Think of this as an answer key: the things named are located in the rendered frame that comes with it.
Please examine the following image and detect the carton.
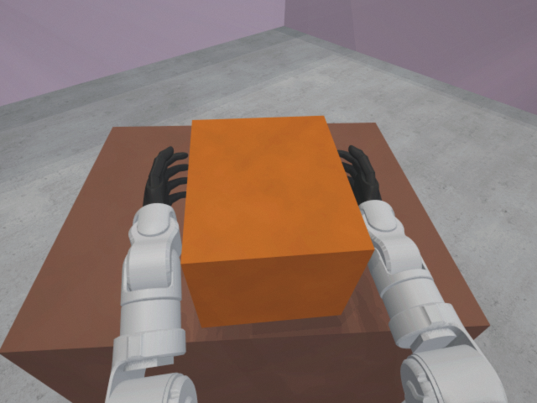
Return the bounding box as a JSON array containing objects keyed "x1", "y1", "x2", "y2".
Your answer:
[{"x1": 180, "y1": 116, "x2": 375, "y2": 328}]

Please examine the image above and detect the left robot hand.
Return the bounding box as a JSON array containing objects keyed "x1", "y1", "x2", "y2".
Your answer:
[{"x1": 143, "y1": 146, "x2": 189, "y2": 207}]

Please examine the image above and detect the left robot upper arm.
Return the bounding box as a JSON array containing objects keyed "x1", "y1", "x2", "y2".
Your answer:
[{"x1": 107, "y1": 373, "x2": 197, "y2": 403}]

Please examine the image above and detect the right robot upper arm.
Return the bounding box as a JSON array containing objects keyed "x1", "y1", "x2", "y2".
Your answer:
[{"x1": 400, "y1": 344, "x2": 507, "y2": 403}]

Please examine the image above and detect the left robot forearm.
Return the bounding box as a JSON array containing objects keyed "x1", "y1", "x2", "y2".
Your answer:
[{"x1": 105, "y1": 203, "x2": 186, "y2": 403}]

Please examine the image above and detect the pedestal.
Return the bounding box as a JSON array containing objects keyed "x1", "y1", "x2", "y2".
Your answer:
[{"x1": 0, "y1": 123, "x2": 491, "y2": 403}]

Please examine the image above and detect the right robot hand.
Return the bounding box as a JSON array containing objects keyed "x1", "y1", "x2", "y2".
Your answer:
[{"x1": 337, "y1": 145, "x2": 382, "y2": 206}]

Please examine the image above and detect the right robot forearm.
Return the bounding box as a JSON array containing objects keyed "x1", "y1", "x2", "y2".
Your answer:
[{"x1": 358, "y1": 200, "x2": 508, "y2": 403}]

